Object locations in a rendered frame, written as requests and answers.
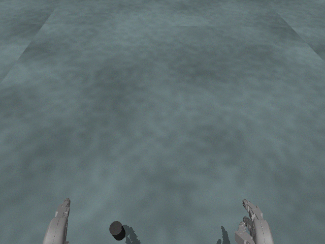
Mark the right robot hand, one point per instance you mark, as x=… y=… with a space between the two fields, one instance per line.
x=260 y=231

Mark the can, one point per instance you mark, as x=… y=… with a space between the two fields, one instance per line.
x=117 y=230

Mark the left robot hand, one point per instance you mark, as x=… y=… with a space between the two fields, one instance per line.
x=56 y=232

